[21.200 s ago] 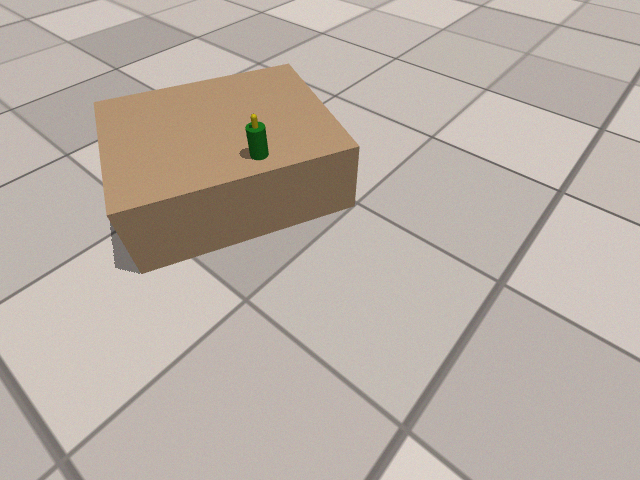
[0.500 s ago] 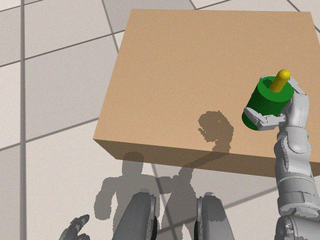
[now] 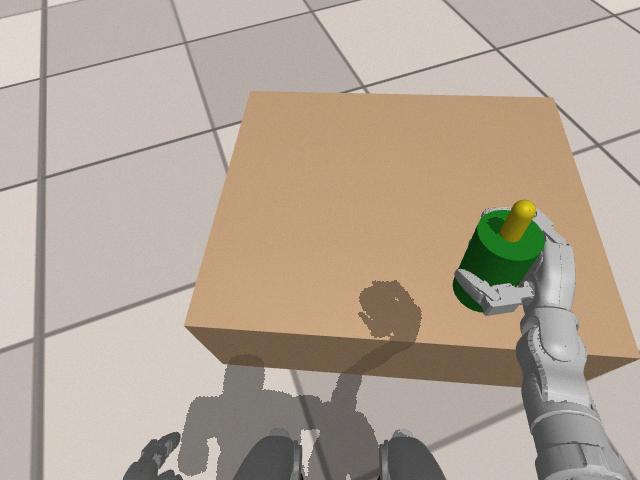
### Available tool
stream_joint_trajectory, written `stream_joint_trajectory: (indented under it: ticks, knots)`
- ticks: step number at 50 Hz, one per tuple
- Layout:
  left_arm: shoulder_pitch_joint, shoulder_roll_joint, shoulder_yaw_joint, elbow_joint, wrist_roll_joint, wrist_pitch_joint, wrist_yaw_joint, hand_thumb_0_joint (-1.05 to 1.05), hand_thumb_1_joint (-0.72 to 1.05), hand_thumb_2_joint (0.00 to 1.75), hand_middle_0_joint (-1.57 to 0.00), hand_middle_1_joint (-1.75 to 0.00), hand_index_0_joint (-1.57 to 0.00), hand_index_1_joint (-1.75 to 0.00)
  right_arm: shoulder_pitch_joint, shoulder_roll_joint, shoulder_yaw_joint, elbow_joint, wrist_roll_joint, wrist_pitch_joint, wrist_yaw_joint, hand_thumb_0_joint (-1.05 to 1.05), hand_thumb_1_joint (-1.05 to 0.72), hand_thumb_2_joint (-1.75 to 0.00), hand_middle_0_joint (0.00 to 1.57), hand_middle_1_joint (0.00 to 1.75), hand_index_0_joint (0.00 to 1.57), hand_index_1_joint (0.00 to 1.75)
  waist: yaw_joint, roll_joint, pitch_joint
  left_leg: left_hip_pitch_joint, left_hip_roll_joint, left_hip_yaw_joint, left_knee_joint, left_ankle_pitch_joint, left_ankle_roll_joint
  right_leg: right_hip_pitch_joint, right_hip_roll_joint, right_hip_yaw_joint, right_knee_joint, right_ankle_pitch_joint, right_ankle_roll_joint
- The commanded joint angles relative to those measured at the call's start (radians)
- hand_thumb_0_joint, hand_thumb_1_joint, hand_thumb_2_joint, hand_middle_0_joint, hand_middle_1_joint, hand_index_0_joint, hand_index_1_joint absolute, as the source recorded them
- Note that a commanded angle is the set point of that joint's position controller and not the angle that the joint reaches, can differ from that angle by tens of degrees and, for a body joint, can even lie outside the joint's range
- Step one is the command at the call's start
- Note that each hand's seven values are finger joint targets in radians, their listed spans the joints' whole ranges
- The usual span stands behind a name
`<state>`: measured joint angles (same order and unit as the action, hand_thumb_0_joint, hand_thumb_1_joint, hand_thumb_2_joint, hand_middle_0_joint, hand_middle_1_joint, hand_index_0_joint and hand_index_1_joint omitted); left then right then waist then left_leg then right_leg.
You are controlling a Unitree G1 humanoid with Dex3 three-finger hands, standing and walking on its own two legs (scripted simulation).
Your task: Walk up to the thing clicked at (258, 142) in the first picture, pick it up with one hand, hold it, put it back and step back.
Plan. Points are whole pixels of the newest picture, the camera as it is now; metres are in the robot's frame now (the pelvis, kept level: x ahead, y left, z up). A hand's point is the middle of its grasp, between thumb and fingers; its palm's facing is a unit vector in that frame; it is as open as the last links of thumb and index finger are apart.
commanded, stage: lift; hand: right
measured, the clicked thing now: (500, 252) +0.38 -0.18 +0.04
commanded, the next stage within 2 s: hold in 0.60 s
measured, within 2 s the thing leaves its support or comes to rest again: neither
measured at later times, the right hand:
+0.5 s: hand (490, 255) +0.37 -0.17 +0.06, palm faces +0.18 +0.98 -0.01, open 10.1 cm
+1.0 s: hand (502, 257) +0.36 -0.17 +0.08, palm faces +0.18 +0.98 -0.01, open 10.1 cm
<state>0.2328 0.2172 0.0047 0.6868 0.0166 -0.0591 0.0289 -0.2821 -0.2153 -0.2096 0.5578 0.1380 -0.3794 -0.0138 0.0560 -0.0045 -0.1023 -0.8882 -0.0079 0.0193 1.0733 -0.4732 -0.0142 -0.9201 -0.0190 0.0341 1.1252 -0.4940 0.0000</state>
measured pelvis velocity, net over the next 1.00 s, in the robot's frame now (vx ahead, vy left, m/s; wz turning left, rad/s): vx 0.02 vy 0.00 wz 0.00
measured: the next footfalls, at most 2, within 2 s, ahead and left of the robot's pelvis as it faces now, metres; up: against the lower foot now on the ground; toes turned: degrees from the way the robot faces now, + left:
none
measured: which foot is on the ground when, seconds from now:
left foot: down 0.00-1.00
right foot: down 0.00-1.00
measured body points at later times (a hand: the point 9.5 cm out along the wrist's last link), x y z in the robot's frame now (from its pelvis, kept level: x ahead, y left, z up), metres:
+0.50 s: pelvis +0.02 +0.01 +0.03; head +0.09 +0.00 +0.47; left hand +0.13 +0.25 -0.08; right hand +0.35 -0.22 +0.06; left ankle +0.03 +0.13 -0.66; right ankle +0.03 -0.11 -0.66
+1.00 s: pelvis +0.02 +0.00 +0.04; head +0.07 -0.01 +0.49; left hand +0.14 +0.24 -0.07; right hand +0.34 -0.22 +0.08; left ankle +0.03 +0.13 -0.66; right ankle +0.03 -0.11 -0.66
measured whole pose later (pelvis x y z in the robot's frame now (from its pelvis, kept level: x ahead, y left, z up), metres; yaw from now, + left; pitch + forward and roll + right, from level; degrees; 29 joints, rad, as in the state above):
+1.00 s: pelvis +0.02 +0.00 +0.04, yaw +0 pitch +9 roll +1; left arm 0.23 0.20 0.00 0.69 0.01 -0.04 0.05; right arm -0.14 -0.17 -0.14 0.46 0.14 -0.37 -0.04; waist 0.03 0.00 -0.05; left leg -0.59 0.00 0.00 0.84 -0.41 -0.02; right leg -0.61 -0.02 0.01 0.88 -0.43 0.00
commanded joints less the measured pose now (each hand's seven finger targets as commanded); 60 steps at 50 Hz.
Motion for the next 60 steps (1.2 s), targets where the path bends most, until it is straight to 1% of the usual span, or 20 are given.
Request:
stream_joint_trajectory:
  ticks: [1,4,5,19,24,26,27,28,32,33,34,37,38,39,50,53,57,58,59,60]
  knots:
    - [0.044,0.158,0.057,-0.097,-0.006,-0.041,0.015,0.0,0.89,0.9,-0.19,-0.3,-0.19,-0.3,-0.383,-0.158,-0.038,-0.339,0.026,-0.119,0.0,0.0,-0.18,-1.32,1.31,1.45,1.34,1.45,0.002,-0.086,-0.412,0.211,-0.021,0.013,-0.164,0.244,0.038,0.342,-0.002,0.009,-0.213,0.236,-0.002]
    - [0.042,0.154,0.06,-0.094,-0.006,-0.044,0.017,0.0,0.89,0.9,-0.19,-0.3,-0.19,-0.3,-0.327,-0.123,-0.013,-0.311,0.029,-0.117,0.002,0.0,-0.18,-1.34,1.31,1.47,1.35,1.47,0.007,-0.05,-0.379,0.258,-0.02,0.012,-0.186,0.27,0.033,0.326,0.003,0.0,-0.221,0.254,-0.009]
    - [0.039,0.146,0.051,-0.1,-0.009,-0.044,0.016,0.0,0.89,0.9,-0.19,-0.3,-0.19,-0.3,-0.352,-0.146,-0.035,-0.356,0.033,-0.122,-0.001,0.0,-0.17,-1.32,1.3,1.45,1.34,1.45,-0.007,-0.05,-0.393,0.279,-0.017,0.004,-0.197,0.282,0.032,0.334,0.005,-0.007,-0.223,0.259,-0.011]
    - [0.038,0.123,0.046,-0.106,-0.009,-0.032,0.026,0.0,0.9,0.9,-0.19,-0.3,-0.19,-0.3,-0.253,-0.132,-0.03,-0.383,0.021,-0.123,-0.02,0.0,-0.18,-1.32,1.29,1.44,1.33,1.44,-0.022,-0.048,-0.376,0.413,-0.006,-0.018,-0.253,0.419,0.022,0.409,0.013,-0.03,-0.262,0.369,-0.018]
    - [0.033,0.124,0.051,-0.104,-0.008,-0.029,0.025,0.0,0.91,0.89,-0.19,-0.31,-0.2,-0.3,-0.263,-0.094,-0.001,-0.378,0.023,-0.118,-0.02,0.0,-0.2,-1.32,1.3,1.44,1.34,1.44,-0.002,-0.042,-0.337,0.394,-0.009,-0.01,-0.269,0.413,0.024,0.439,0.006,-0.024,-0.285,0.386,-0.014]
    - [0.018,0.119,0.047,-0.105,-0.008,-0.028,0.025,0.0,0.9,0.89,-0.19,-0.31,-0.2,-0.3,-0.281,-0.101,0.004,-0.399,0.026,-0.118,-0.019,0.0,-0.19,-1.32,1.3,1.45,1.34,1.45,-0.009,-0.061,-0.303,0.398,-0.007,-0.013,-0.281,0.387,0.025,0.426,0.008,-0.028,-0.298,0.358,-0.014]
    - [0.031,0.131,0.055,-0.103,-0.009,-0.029,0.027,0.0,0.9,0.89,-0.19,-0.3,-0.2,-0.3,-0.262,-0.119,-0.019,-0.39,0.022,-0.116,-0.023,0.0,-0.18,-1.32,1.29,1.44,1.33,1.44,-0.015,-0.034,-0.332,0.402,-0.007,-0.011,-0.282,0.387,0.025,0.444,0.006,-0.024,-0.301,0.363,-0.015]
    - [0.018,0.123,0.048,-0.106,-0.009,-0.028,0.024,0.0,0.91,0.89,-0.2,-0.31,-0.2,-0.3,-0.252,-0.096,0.01,-0.386,0.025,-0.116,-0.018,0.0,-0.18,-1.31,1.29,1.43,1.33,1.43,-0.014,-0.058,-0.305,0.395,-0.01,-0.005,-0.284,0.367,0.028,0.444,0.005,-0.023,-0.314,0.354,-0.01]
    - [0.008,0.126,0.047,-0.114,-0.012,-0.029,0.024,0.0,0.91,0.89,-0.2,-0.31,-0.2,-0.31,-0.242,-0.087,0.017,-0.394,0.027,-0.117,-0.019,0.0,-0.18,-1.29,1.27,1.41,1.3,1.41,-0.018,-0.043,-0.309,0.4,-0.012,-0.001,-0.294,0.355,0.029,0.468,0.002,-0.018,-0.329,0.351,-0.007]
    - [0.02,0.141,0.062,-0.105,-0.01,-0.029,0.025,0.0,0.9,0.9,-0.2,-0.31,-0.2,-0.31,-0.231,-0.108,-0.001,-0.407,0.027,-0.118,-0.02,0.0,-0.18,-1.3,1.27,1.41,1.3,1.41,-0.025,-0.044,-0.334,0.426,-0.009,-0.003,-0.293,0.386,0.026,0.477,0.005,-0.019,-0.323,0.376,-0.009]
    - [0.007,0.12,0.046,-0.117,-0.011,-0.029,0.024,0.0,0.9,0.89,-0.2,-0.31,-0.2,-0.31,-0.263,-0.094,0.014,-0.431,0.029,-0.12,-0.02,0.0,-0.18,-1.29,1.27,1.41,1.3,1.41,-0.02,-0.042,-0.326,0.424,-0.01,-0.005,-0.3,0.388,0.026,0.476,0.005,-0.021,-0.326,0.377,-0.01]
    - [0.023,0.13,0.056,-0.104,-0.011,-0.027,0.025,0.0,0.9,0.9,-0.2,-0.31,-0.2,-0.31,-0.22,-0.099,0.004,-0.406,0.03,-0.111,-0.02,0.0,-0.15,-1.28,1.27,1.41,1.31,1.41,-0.023,-0.037,-0.326,0.438,-0.008,-0.003,-0.299,0.423,0.025,0.487,0.005,-0.02,-0.326,0.42,-0.01]
    - [0.022,0.143,0.065,-0.099,-0.011,-0.027,0.026,0.0,0.9,0.91,-0.2,-0.31,-0.2,-0.31,-0.192,-0.07,0.022,-0.358,0.028,-0.105,-0.018,0.0,-0.14,-1.28,1.28,1.41,1.31,1.41,-0.016,-0.02,-0.306,0.426,-0.007,-0.005,-0.302,0.407,0.023,0.478,0.005,-0.02,-0.327,0.399,-0.012]
    - [0.017,0.126,0.055,-0.103,-0.01,-0.026,0.026,0.0,0.9,0.9,-0.2,-0.31,-0.2,-0.31,-0.262,-0.111,-0.006,-0.436,0.03,-0.117,-0.023,0.0,-0.15,-1.27,1.27,1.4,1.3,1.4,-0.025,-0.044,-0.317,0.436,-0.005,-0.008,-0.305,0.415,0.023,0.488,0.005,-0.024,-0.326,0.404,-0.011]
    - [0.002,0.134,0.059,-0.104,-0.01,-0.027,0.028,0.0,0.91,0.9,-0.2,-0.32,-0.21,-0.31,-0.214,-0.079,0.034,-0.416,0.021,-0.105,-0.028,0.0,-0.17,-1.28,1.27,1.4,1.3,1.4,-0.019,-0.044,-0.282,0.428,-0.01,0.001,-0.333,0.357,0.027,0.513,0.002,-0.018,-0.371,0.358,-0.005]
    - [-0.012,0.118,0.039,-0.122,-0.016,-0.029,0.024,0.0,0.89,0.91,-0.21,-0.32,-0.21,-0.31,-0.222,-0.079,0.039,-0.458,0.025,-0.108,-0.031,0.0,-0.16,-1.28,1.27,1.4,1.3,1.4,-0.038,-0.069,-0.286,0.435,-0.013,0.007,-0.328,0.35,0.03,0.538,-0.006,-0.003,-0.39,0.377,0.007]
    - [-0.001,0.141,0.061,-0.11,-0.013,-0.032,0.027,0.0,0.9,0.91,-0.21,-0.32,-0.21,-0.31,-0.198,-0.072,0.033,-0.415,0.028,-0.095,-0.032,0.0,-0.17,-1.28,1.28,1.41,1.31,1.41,-0.021,-0.036,-0.269,0.44,-0.011,0.005,-0.344,0.343,0.025,0.518,0.001,-0.012,-0.388,0.349,-0.003]
    - [-0.008,0.13,0.052,-0.114,-0.014,-0.033,0.027,0.0,0.89,0.91,-0.21,-0.31,-0.21,-0.32,-0.205,-0.092,0.021,-0.465,0.029,-0.097,-0.033,0.0,-0.18,-1.29,1.28,1.41,1.31,1.41,-0.041,-0.048,-0.284,0.468,-0.007,0.002,-0.349,0.356,0.025,0.526,0.004,-0.018,-0.387,0.353,-0.004]
    - [-0.009,0.113,0.039,-0.12,-0.016,-0.032,0.027,0.0,0.9,0.91,-0.2,-0.31,-0.21,-0.31,-0.23,-0.081,0.036,-0.476,0.029,-0.097,-0.032,0.0,-0.19,-1.27,1.28,1.4,1.31,1.4,-0.029,-0.034,-0.276,0.468,-0.007,0.0,-0.355,0.357,0.024,0.518,0.006,-0.021,-0.388,0.347,-0.008]
    - [-0.017,0.113,0.037,-0.119,-0.017,-0.035,0.026,0.0,0.89,0.91,-0.21,-0.31,-0.2,-0.32,-0.193,-0.08,0.031,-0.457,0.027,-0.095,-0.032,0.0,-0.19,-1.28,1.28,1.4,1.31,1.4,-0.04,-0.029,-0.264,0.468,-0.009,0.001,-0.354,0.347,0.025,0.521,0.004,-0.019,-0.393,0.339,-0.007]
